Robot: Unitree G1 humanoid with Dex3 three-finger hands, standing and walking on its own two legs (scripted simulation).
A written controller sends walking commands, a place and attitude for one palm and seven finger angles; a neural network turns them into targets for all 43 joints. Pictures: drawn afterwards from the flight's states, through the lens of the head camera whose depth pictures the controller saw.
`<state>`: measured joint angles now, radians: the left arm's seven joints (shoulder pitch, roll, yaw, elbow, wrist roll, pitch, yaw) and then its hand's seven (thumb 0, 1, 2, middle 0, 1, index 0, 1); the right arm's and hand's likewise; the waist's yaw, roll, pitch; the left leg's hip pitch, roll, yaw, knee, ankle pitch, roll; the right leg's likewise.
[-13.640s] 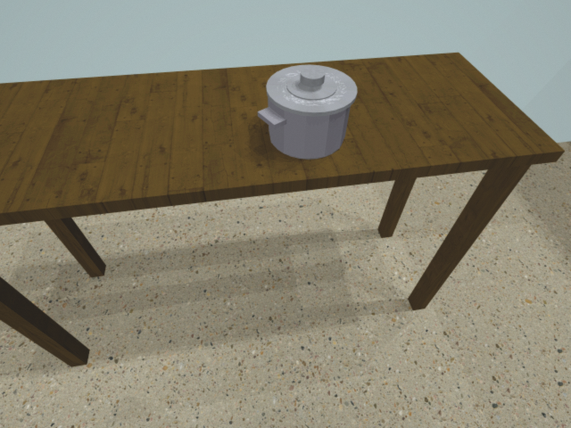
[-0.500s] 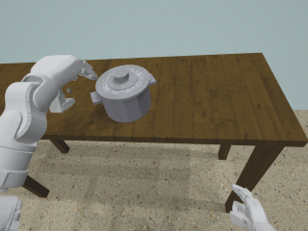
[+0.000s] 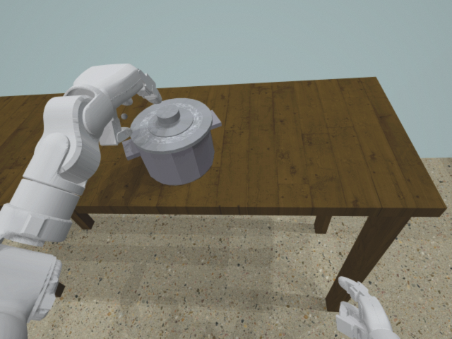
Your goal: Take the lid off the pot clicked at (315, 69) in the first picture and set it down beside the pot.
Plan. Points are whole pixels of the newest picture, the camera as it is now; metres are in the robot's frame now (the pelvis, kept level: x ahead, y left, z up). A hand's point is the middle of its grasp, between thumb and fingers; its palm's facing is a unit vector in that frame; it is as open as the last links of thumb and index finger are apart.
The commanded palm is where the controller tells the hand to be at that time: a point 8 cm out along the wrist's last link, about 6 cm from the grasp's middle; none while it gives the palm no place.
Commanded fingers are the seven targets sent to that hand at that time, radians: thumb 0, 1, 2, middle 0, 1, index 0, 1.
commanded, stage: move the open hand above the knob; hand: left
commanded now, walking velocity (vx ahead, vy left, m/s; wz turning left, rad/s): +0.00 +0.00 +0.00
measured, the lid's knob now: (168, 114) +0.50 +0.14 +0.15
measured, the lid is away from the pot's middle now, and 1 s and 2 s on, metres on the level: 0.00 0.00 0.00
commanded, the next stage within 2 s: lower the open fingers around the knob in 1.32 s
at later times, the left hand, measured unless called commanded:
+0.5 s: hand (152, 94) +0.46 +0.15 +0.22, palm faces -0.20 -0.02 -0.98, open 10.1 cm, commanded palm +0.44 +0.16 +0.29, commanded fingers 0.00 -0.36 1.61 -0.86 -0.08 -0.86 -0.08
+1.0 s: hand (152, 88) +0.48 +0.15 +0.22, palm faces -0.21 -0.03 -0.98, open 10.1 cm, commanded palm +0.45 +0.16 +0.29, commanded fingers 0.00 -0.36 1.61 -0.86 -0.08 -0.86 -0.08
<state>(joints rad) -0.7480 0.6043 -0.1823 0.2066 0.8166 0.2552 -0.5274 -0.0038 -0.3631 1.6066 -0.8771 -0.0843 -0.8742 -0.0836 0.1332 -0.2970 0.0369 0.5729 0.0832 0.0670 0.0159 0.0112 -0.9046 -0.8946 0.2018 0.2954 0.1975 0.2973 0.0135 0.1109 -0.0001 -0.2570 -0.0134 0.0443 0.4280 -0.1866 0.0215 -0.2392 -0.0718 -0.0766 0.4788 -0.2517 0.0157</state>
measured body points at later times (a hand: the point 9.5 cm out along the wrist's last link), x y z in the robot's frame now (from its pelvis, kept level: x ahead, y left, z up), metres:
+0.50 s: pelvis +0.01 +0.00 +0.00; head +0.02 -0.05 +0.45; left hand +0.46 +0.14 +0.28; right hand +0.15 -0.25 -0.12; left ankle +0.02 +0.11 -0.74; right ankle +0.00 -0.13 -0.74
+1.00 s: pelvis +0.02 +0.01 +0.00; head +0.04 -0.03 +0.45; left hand +0.49 +0.15 +0.28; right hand +0.14 -0.25 -0.12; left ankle +0.02 +0.11 -0.74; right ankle +0.00 -0.13 -0.74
